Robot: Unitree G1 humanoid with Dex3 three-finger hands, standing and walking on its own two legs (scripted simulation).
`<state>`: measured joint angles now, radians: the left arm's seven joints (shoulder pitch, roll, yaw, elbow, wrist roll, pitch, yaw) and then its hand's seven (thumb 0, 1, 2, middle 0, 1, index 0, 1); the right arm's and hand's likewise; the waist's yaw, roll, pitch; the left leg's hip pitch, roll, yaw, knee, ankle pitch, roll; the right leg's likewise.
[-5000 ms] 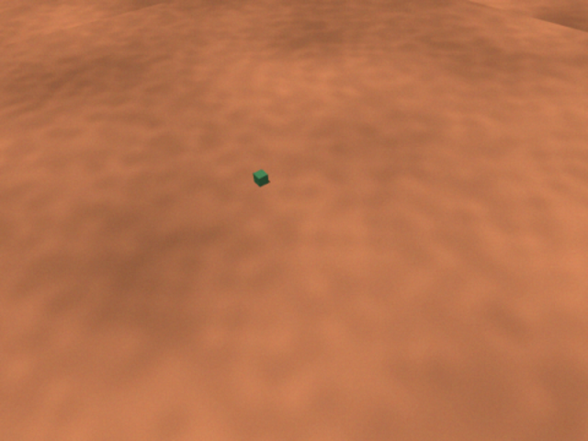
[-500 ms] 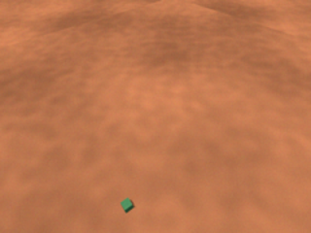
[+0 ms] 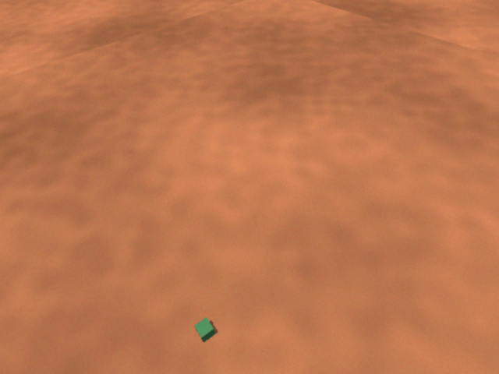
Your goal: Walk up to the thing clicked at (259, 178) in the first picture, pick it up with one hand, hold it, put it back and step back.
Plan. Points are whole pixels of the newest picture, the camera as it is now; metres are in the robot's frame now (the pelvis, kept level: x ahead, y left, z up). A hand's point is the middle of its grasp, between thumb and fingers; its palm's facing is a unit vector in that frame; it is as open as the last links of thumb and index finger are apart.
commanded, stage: walk up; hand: left
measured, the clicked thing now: (204, 329) +0.44 +0.24 -0.75
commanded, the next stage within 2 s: none
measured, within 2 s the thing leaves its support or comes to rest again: neither
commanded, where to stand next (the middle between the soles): +0.06 +0.01 m, yaw -1 degrees
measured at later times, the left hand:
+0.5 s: hand out of the picture +0.09 +0.30 -0.19, palm faces -0.01 -0.93 -0.36, open 7.4 cm
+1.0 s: hand out of the picture +0.04 +0.26 -0.15, palm faces -0.09 -0.91 -0.41, open 7.4 cm
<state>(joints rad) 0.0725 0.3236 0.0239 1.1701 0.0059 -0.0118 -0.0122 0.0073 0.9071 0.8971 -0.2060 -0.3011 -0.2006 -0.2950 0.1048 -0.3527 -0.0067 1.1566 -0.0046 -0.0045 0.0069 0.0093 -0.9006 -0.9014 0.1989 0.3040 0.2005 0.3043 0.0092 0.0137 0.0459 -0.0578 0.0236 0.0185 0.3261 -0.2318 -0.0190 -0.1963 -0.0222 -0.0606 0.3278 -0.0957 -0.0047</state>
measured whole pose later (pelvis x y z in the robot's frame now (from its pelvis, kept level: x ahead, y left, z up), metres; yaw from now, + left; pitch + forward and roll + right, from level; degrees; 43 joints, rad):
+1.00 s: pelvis -0.06 -0.01 -0.02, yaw -4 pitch -3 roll -1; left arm 0.21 0.40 0.07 0.94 0.03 -0.04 -0.03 0.01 0.91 0.90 -0.21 -0.30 -0.20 -0.29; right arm 0.33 -0.45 -0.07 0.92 -0.01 0.02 0.01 0.01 -0.90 -0.90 0.20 0.30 0.20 0.30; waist -0.03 0.05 0.09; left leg -0.28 0.04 -0.07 0.88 -0.50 0.02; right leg -0.24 0.00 -0.03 0.57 -0.27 -0.01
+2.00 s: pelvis -0.06 +0.02 -0.01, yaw -1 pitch -2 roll -1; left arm 0.13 0.36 0.01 1.07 0.00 -0.02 -0.01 0.01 0.91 0.90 -0.21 -0.30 -0.20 -0.30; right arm 0.11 -0.34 0.00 1.07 0.00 0.00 0.03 0.01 -0.90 -0.90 0.20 0.30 0.20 0.30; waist 0.01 0.01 0.06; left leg -0.26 -0.01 -0.01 0.44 -0.13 0.02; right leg -0.13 0.00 -0.02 0.44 -0.26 0.01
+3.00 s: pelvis +0.00 +0.01 -0.03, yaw +0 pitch -1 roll +1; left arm 0.05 0.34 0.04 0.82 0.04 0.04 0.01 0.01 0.90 0.90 -0.21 -0.30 -0.20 -0.30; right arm 0.11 -0.40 -0.04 0.87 0.02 0.04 -0.02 0.01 -0.90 -0.90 0.20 0.30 0.20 0.30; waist 0.01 0.03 0.19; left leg -0.41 -0.06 -0.07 1.11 -0.54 -0.02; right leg -0.43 -0.03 -0.02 0.66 -0.22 -0.03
